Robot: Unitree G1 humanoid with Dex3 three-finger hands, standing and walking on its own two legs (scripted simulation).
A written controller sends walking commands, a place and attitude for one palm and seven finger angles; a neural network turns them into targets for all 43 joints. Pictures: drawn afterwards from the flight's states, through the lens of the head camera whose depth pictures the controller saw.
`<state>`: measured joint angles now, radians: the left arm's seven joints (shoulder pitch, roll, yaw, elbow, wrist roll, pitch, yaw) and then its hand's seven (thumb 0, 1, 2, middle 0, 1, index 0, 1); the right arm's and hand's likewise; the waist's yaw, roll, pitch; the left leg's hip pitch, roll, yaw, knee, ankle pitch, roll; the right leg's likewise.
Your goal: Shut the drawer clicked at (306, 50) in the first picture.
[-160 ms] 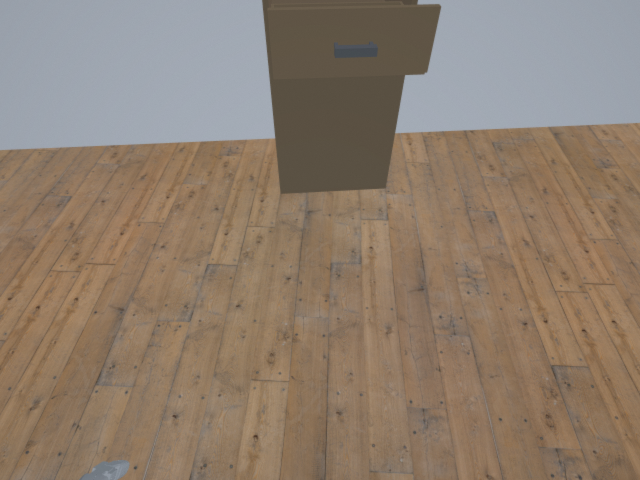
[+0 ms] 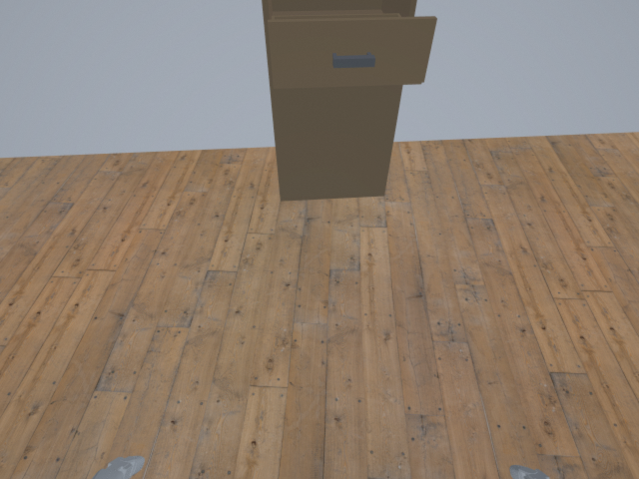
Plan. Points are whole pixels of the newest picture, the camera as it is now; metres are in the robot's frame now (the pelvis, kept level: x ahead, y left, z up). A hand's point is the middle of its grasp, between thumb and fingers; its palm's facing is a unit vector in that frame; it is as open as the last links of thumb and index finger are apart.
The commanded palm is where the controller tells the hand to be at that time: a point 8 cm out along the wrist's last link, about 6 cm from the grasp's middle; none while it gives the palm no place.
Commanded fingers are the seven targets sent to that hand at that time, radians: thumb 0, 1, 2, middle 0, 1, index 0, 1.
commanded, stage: stand and wait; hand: left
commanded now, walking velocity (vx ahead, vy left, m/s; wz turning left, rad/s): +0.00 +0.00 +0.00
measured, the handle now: (352, 58) +1.17 -0.03 +0.03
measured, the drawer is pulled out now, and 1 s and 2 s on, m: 0.29 0.29 0.29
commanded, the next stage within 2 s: look at it before walking up in 0.66 s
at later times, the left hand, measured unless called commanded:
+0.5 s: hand out of the picture +0.06 +0.24 -0.15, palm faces -0.02 -0.94 -0.34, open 7.4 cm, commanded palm none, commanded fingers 0.00 0.90 0.90 -0.20 -0.30 -0.20 -0.30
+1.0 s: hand out of the picture +0.05 +0.23 -0.15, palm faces -0.03 -0.95 -0.32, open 7.4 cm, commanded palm none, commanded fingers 0.00 0.90 0.90 -0.20 -0.30 -0.20 -0.30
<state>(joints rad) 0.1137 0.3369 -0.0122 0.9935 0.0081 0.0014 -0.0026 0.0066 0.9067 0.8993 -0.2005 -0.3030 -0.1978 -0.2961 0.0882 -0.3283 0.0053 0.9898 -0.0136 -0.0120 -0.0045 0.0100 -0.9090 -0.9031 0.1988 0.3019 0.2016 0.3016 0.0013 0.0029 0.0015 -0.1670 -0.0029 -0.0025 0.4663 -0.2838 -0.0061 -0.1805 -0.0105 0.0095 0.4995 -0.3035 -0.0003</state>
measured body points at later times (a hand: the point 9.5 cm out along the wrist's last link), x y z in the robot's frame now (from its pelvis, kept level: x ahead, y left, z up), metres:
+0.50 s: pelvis -0.01 -0.01 +0.01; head -0.01 -0.02 +0.45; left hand +0.06 +0.29 -0.12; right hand +0.06 -0.31 -0.13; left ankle -0.02 +0.13 -0.74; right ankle -0.02 -0.12 -0.74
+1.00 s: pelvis -0.02 -0.01 +0.01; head -0.02 -0.01 +0.46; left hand +0.05 +0.28 -0.13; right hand +0.04 -0.31 -0.13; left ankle -0.02 +0.13 -0.74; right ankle -0.02 -0.12 -0.74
